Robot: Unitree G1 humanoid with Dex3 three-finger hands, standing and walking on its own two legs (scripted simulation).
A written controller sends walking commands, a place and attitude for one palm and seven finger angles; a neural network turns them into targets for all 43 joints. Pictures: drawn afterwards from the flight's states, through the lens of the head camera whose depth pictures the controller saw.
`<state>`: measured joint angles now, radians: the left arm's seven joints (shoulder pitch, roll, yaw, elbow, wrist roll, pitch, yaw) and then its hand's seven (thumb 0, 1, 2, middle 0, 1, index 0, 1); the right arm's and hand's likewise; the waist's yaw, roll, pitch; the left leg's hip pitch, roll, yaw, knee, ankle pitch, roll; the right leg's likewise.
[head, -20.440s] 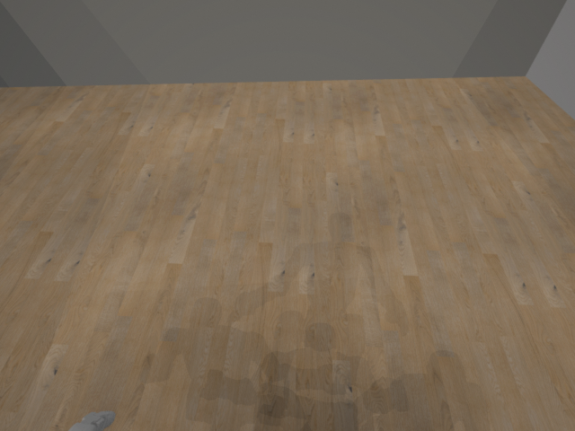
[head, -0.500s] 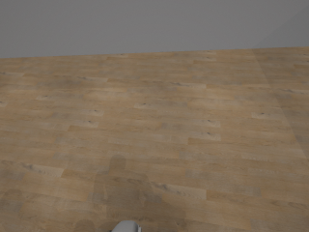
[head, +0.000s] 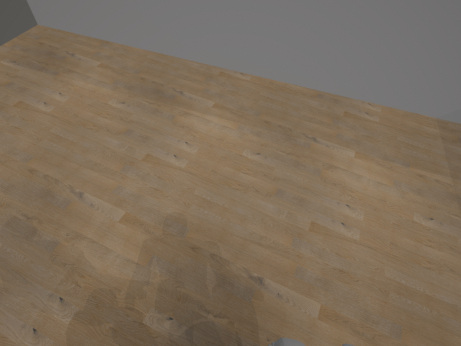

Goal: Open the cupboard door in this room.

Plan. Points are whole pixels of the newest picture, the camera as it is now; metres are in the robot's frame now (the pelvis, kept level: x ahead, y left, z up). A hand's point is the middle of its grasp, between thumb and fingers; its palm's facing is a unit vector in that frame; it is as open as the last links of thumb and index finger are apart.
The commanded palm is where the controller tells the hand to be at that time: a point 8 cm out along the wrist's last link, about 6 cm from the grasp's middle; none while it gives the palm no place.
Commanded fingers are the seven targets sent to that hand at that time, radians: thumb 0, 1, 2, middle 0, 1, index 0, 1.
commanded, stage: turn or walk to find it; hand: left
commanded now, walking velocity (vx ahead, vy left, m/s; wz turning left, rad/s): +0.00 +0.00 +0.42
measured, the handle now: out of the picture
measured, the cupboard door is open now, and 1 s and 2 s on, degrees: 0 0 0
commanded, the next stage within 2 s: none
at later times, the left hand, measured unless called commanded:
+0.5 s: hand out of the picture +0.00 +0.14 -0.15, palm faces +0.24 -0.93 -0.28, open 7.4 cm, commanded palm none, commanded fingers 0.00 0.90 0.90 -0.20 -0.30 -0.20 -0.30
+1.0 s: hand out of the picture -0.09 +0.19 -0.17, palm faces +0.46 -0.85 -0.26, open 7.4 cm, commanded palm none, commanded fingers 0.00 0.90 0.90 -0.20 -0.30 -0.20 -0.30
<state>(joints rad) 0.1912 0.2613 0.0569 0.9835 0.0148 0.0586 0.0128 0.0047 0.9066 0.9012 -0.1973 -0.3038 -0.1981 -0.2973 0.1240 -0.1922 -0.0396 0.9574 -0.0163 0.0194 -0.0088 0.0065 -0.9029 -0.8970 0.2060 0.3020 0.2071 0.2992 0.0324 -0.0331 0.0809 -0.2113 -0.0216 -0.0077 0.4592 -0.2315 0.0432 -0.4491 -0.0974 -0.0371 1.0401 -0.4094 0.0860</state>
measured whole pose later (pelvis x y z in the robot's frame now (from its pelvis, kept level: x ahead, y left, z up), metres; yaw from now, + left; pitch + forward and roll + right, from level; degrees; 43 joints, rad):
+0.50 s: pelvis -0.02 -0.06 +0.00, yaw +13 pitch -1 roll +3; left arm 0.21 0.15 0.03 0.95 0.02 0.01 0.02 0.00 0.90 0.90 -0.20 -0.30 -0.20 -0.30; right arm 0.23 -0.25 -0.09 1.02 -0.02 0.08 0.01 0.01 -0.91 -0.90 0.20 0.30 0.20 0.30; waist -0.02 0.04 0.08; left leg -0.46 0.02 -0.04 1.11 -0.39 -0.07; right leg -0.21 -0.09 -0.17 0.50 -0.28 -0.03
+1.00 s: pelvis -0.05 -0.03 +0.00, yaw +25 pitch +0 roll +0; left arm 0.19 0.25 0.06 0.97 0.01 0.06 0.01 0.00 0.91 0.90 -0.20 -0.30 -0.20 -0.30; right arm 0.13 -0.20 -0.04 0.95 -0.02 0.03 -0.01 0.01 -0.90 -0.90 0.21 0.30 0.21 0.30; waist 0.02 -0.01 0.08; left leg -0.24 -0.02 -0.03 0.47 -0.24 0.02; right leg -0.42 -0.08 -0.04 0.94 -0.44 0.08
